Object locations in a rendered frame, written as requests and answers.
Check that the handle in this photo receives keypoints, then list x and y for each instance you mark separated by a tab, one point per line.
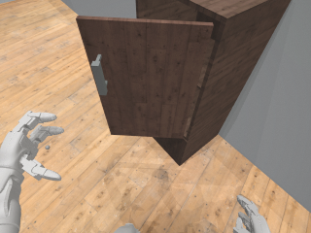
97	71

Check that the robot left forearm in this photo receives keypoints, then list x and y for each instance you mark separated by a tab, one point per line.
10	190

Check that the left robot hand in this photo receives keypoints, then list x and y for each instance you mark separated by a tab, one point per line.
16	144

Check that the cupboard door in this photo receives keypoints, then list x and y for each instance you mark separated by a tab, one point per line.
152	67

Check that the right robot hand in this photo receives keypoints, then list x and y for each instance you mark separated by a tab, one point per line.
254	222

